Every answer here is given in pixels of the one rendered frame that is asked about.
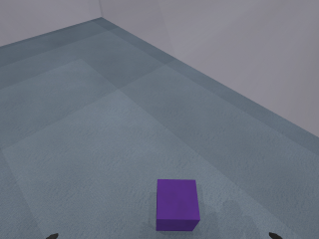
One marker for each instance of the carton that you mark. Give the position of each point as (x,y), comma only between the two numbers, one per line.
(177,205)

